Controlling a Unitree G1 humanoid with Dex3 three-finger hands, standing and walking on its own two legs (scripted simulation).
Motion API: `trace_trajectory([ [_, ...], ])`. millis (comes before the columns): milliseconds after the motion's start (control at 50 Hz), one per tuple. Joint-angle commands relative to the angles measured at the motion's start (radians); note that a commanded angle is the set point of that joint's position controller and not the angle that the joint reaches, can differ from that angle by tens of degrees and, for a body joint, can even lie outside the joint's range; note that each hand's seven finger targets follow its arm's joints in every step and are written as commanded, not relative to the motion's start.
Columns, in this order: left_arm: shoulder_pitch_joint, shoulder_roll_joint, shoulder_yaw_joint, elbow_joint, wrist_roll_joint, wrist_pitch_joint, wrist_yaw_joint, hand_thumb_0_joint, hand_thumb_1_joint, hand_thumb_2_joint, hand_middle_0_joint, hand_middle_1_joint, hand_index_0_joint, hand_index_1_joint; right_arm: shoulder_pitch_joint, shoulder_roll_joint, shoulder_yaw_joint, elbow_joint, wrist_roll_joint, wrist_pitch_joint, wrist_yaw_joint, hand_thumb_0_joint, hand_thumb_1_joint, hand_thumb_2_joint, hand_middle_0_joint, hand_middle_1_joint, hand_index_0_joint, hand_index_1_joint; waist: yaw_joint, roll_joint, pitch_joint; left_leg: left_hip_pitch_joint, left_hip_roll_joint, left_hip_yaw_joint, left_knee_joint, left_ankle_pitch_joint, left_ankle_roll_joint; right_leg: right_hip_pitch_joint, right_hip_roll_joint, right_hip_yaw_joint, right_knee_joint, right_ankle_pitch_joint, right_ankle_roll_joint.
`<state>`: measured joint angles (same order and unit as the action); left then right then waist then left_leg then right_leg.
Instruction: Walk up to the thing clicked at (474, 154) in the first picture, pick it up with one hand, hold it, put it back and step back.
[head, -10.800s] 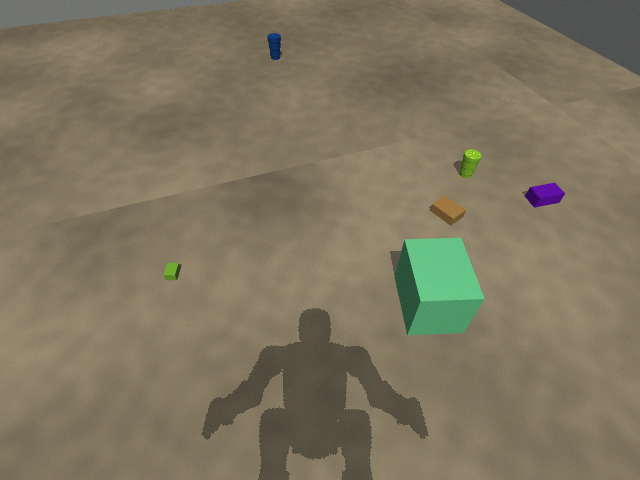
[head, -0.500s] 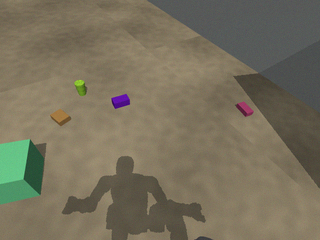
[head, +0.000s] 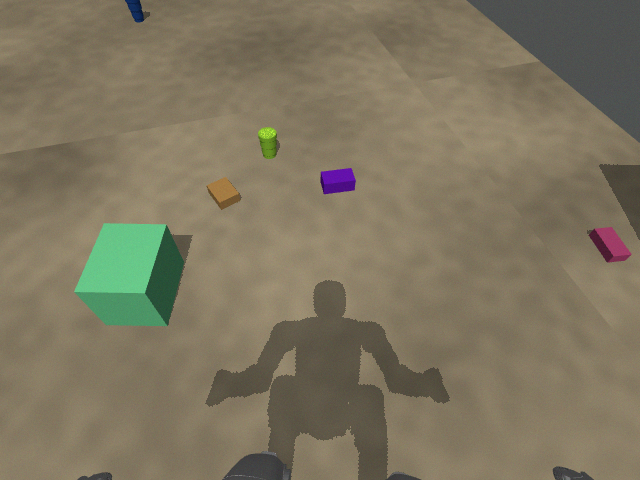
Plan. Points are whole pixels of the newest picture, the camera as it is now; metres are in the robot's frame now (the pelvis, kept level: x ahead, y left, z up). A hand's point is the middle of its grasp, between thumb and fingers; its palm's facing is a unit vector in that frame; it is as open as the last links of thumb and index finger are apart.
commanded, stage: walk up
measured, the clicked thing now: (268, 144) +1.46 +0.32 -0.69
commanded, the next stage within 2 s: stand in 0.94 s
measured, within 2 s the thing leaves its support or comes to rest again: neither
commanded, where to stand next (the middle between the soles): +0.08 -0.02 m, yaw +3 degrees
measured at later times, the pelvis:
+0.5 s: pelvis +0.00 -0.02 +0.01, yaw +5 degrees
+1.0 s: pelvis +0.01 -0.02 +0.03, yaw +5 degrees
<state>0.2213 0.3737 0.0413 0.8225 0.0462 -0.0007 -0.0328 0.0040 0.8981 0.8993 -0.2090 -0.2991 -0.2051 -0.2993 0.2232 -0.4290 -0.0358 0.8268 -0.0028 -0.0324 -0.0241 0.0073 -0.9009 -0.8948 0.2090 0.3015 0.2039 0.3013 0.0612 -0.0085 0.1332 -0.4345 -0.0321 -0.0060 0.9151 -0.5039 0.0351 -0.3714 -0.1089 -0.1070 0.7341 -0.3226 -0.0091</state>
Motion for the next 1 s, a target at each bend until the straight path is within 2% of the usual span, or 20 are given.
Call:
trace_trajectory([
  [0, -0.043, 0.265, 0.071, -0.071, -0.024, -0.001, 0.015, 0.0, 0.9, 0.9, -0.2, -0.3, -0.2, -0.3, 0.151, -0.143, -0.06, 0.006, 0.002, -0.036, -0.012, 0.0, -0.9, -0.9, 0.2, 0.3, 0.2, 0.3, -0.061, -0.168, -0.168, 0.162, -0.028, 0.08, -0.305, 0.225, -0.013, 0.061, -0.144, 0.174, -0.154, 0.116, -0.175],
  [20, -0.036, 0.236, 0.056, -0.068, -0.032, 0.004, 0.013, 0.0, 0.9, 0.9, -0.2, -0.3, -0.2, -0.3, 0.15, -0.151, -0.065, 0.018, -0.005, -0.042, -0.017, 0.0, -0.9, -0.9, 0.2, 0.3, 0.2, 0.3, -0.066, -0.135, -0.176, 0.23, -0.032, 0.063, -0.365, 0.261, -0.006, 0.021, -0.129, 0.153, -0.09, 0.112, -0.15],
  [40, -0.014, 0.196, 0.042, -0.06, -0.035, 0.008, 0.013, 0.0, 0.9, 0.9, -0.2, -0.3, -0.2, -0.3, 0.137, -0.165, -0.069, 0.016, -0.013, -0.05, -0.023, 0.0, -0.9, -0.9, 0.2, 0.3, 0.2, 0.3, -0.07, -0.086, -0.192, 0.304, 0.016, -0.044, -0.431, 0.254, 0.014, -0.045, -0.108, 0.129, 0.004, 0.081, -0.114],
  [60, 0.004, 0.131, 0.022, -0.062, -0.046, 0.014, 0.011, 0.0, 0.9, 0.9, -0.2, -0.3, -0.2, -0.3, 0.092, -0.222, -0.076, -0.008, -0.032, -0.059, -0.029, 0.0, -0.9, -0.9, 0.2, 0.3, 0.2, 0.3, -0.051, 0.082, -0.188, 0.334, 0.206, -0.379, -0.51, 0.213, 0.077, -0.184, -0.023, 0.091, 0.131, -0.06, -0.041],
  [80, -0.001, 0.175, 0.04, -0.05, -0.047, 0.026, 0.02, 0.0, 0.9, 0.9, -0.2, -0.3, -0.2, -0.3, 0.039, -0.312, -0.085, -0.035, -0.026, -0.057, -0.028, 0.0, -0.9, -0.9, 0.2, 0.3, 0.2, 0.3, -0.048, 0.117, -0.136, 0.185, 0.391, -0.596, -0.557, 0.151, 0.206, -0.183, 0.021, 0.114, 0.162, -0.282, -0.012],
  [100, -0.04, 0.244, 0.058, -0.026, -0.038, 0.027, 0.027, 0.0, 0.9, 0.9, -0.2, -0.3, -0.2, -0.3, 0.002, -0.328, -0.092, -0.022, -0.016, -0.052, -0.026, 0.0, -0.9, -0.9, 0.2, 0.3, 0.2, 0.3, -0.066, 0.087, -0.083, 0.016, 0.411, -0.628, -0.582, 0.097, 0.265, -0.068, -0.012, 0.152, 0.208, -0.3, -0.011],
  [120, -0.028, 0.256, 0.064, -0.015, -0.038, 0.025, 0.021, 0.0, 0.9, 0.9, -0.2, -0.3, -0.2, -0.3, -0.039, -0.295, -0.084, -0.023, -0.018, -0.05, -0.026, 0.0, -0.9, -0.9, 0.2, 0.3, 0.2, 0.3, -0.041, 0.056, -0.042, -0.017, 0.362, -0.536, -0.566, 0.108, 0.247, -0.04, -0.018, 0.156, 0.211, -0.262, -0.017],
  [160, -0.002, 0.221, 0.06, 0.007, -0.045, 0.021, 0.019, 0.0, 0.9, 0.9, -0.2, -0.3, -0.2, -0.3, -0.042, -0.236, -0.056, -0.011, -0.016, -0.057, -0.03, 0.0, -0.9, -0.9, 0.2, 0.3, 0.2, 0.3, -0.032, 0.084, -0.069, 0.118, 0.262, -0.365, -0.485, 0.355, 0.161, -0.099, -0.009, 0.165, 0.146, -0.189, -0.023],
  [220, 0.013, 0.203, 0.056, 0.038, -0.044, 0.016, 0.022, 0.0, 0.9, 0.9, -0.2, -0.3, -0.2, -0.3, -0.026, -0.239, -0.057, 0.018, -0.011, -0.059, -0.02, 0.0, -0.9, -0.9, 0.2, 0.3, 0.2, 0.3, -0.043, 0.166, -0.144, 0.167, 0.242, -0.329, -0.452, 0.498, 0.137, -0.017, 0.02, 0.114, 0.061, -0.152, -0.017],
  [280, 0.013, 0.198, 0.048, 0.058, -0.04, 0.006, 0.025, 0.0, 0.9, 0.9, -0.2, -0.3, -0.2, -0.3, -0.041, -0.226, -0.053, 0.018, -0.014, -0.042, -0.014, 0.0, -0.9, -0.9, 0.2, 0.3, 0.2, 0.3, -0.046, 0.185, -0.166, 0.157, 0.198, -0.28, -0.442, 0.388, 0.113, 0.059, 0.052, 0.088, -0.076, -0.136, -0.017],
  [320, 0.036, 0.204, 0.047, 0.088, -0.038, -0.011, 0.029, 0.0, 0.9, 0.9, -0.2, -0.3, -0.2, -0.3, -0.082, -0.196, -0.041, 0.018, -0.005, -0.028, -0.007, 0.0, -0.9, -0.9, 0.2, 0.3, 0.2, 0.3, -0.02, 0.124, -0.178, 0.082, 0.158, -0.216, -0.395, 0.327, 0.073, 0.197, 0.053, 0.101, -0.231, 0.029, -0.019],
  [340, 0.04, 0.231, 0.05, 0.091, -0.029, -0.023, 0.034, 0.0, 0.9, 0.9, -0.2, -0.3, -0.2, -0.3, -0.087, -0.167, -0.029, 0.016, 0.003, -0.026, -0.005, 0.0, -0.9, -0.9, 0.2, 0.3, 0.2, 0.3, -0.013, 0.065, -0.209, 0.055, 0.132, -0.182, -0.333, 0.351, 0.042, 0.255, -0.009, 0.182, -0.271, 0.097, -0.04],
  [380, -0.063, 0.289, 0.05, 0.077, -0.024, -0.03, 0.033, 0.0, 0.9, 0.9, -0.2, -0.3, -0.2, -0.3, -0.07, -0.147, -0.027, 0.049, 0.007, -0.02, -0.001, 0.0, -0.9, -0.9, 0.2, 0.3, 0.2, 0.3, -0.061, -0.073, -0.165, 0.102, 0.028, -0.078, -0.289, 0.181, -0.003, 0.125, -0.142, 0.327, -0.327, 0.016, -0.114],
  [420, -0.123, 0.258, 0.033, 0.068, -0.029, -0.028, 0.026, 0.0, 0.9, 0.9, -0.2, -0.3, -0.2, -0.3, -0.046, -0.16, -0.033, 0.087, -0.001, -0.022, 0.004, 0.0, -0.9, -0.9, 0.2, 0.3, 0.2, 0.3, -0.092, -0.056, -0.133, 0.199, 0.049, -0.106, -0.369, 0.171, 0.004, 0.035, -0.116, 0.257, -0.311, -0.022, -0.089],
  [460, -0.118, 0.231, 0.023, 0.083, -0.034, -0.029, 0.024, 0.0, 0.9, 0.9, -0.2, -0.3, -0.2, -0.3, -0.093, -0.17, -0.032, 0.097, -0.004, -0.025, 0.012, 0.0, -0.9, -0.9, 0.2, 0.3, 0.2, 0.3, -0.069, -0.051, -0.115, 0.178, 0.083, -0.161, -0.404, 0.198, 0.03, 0.033, -0.049, 0.19, -0.314, -0.079, -0.051],
  [580, -0.153, 0.238, 0.022, 0.127, -0.036, -0.035, 0.027, 0.0, 0.9, 0.9, -0.2, -0.3, -0.2, -0.3, -0.093, -0.159, -0.016, 0.154, -0.003, -0.021, 0.02, 0.0, -0.9, -0.9, 0.2, 0.3, 0.2, 0.3, -0.069, -0.07, -0.1, 0.179, 0.065, -0.131, -0.432, 0.275, 0.005, 0.09, -0.068, 0.206, -0.382, -0.069, -0.049],
  [660, -0.172, 0.215, 0.017, 0.15, -0.044, -0.028, 0.026, 0.0, 0.9, 0.9, -0.2, -0.3, -0.2, -0.3, -0.111, -0.17, -0.014, 0.182, -0.008, -0.022, 0.018, 0.0, -0.9, -0.9, 0.2, 0.3, 0.2, 0.3, -0.06, -0.005, -0.101, 0.152, 0.102, -0.179, -0.515, 0.258, 0.009, 0.152, -0.034, 0.154, -0.376, -0.066, -0.033],
  [720, -0.148, 0.208, 0.016, 0.178, -0.046, -0.028, 0.026, 0.0, 0.9, 0.9, -0.2, -0.3, -0.2, -0.3, -0.13, -0.165, -0.009, 0.195, -0.005, -0.027, 0.016, 0.0, -0.9, -0.9, 0.2, 0.3, 0.2, 0.3, -0.042, 0.023, -0.141, 0.161, 0.118, -0.19, -0.529, 0.348, 0.01, 0.23, -0.026, 0.131, -0.369, 0.025, -0.028],
  [880, -0.181, 0.203, 0.014, 0.216, -0.048, -0.025, 0.028, 0.0, 0.9, 0.9, -0.2, -0.3, -0.2, -0.3, -0.145, -0.156, -0.004, 0.23, -0.004, -0.023, 0.01, 0.0, -0.9, -0.9, 0.2, 0.3, 0.2, 0.3, -0.046, 0.036, -0.187, 0.205, 0.122, -0.168, -0.534, 0.5, 0.001, 0.299, -0.034, 0.108, -0.394, 0.148, -0.018],
  [980, -0.19, 0.2, 0.007, 0.233, -0.048, -0.027, 0.036, 0.0, 0.9, 0.9, -0.2, -0.3, -0.2, -0.3, -0.177, -0.138, -0.002, 0.233, 0.002, -0.012, 0.011, 0.0, -0.9, -0.9, 0.2, 0.3, 0.2, 0.3, -0.051, 0.033, -0.204, 0.278, 0.141, -0.151, -0.531, 0.687, -0.019, 0.308, -0.031, 0.117, -0.393, 0.306, 0.0],
])
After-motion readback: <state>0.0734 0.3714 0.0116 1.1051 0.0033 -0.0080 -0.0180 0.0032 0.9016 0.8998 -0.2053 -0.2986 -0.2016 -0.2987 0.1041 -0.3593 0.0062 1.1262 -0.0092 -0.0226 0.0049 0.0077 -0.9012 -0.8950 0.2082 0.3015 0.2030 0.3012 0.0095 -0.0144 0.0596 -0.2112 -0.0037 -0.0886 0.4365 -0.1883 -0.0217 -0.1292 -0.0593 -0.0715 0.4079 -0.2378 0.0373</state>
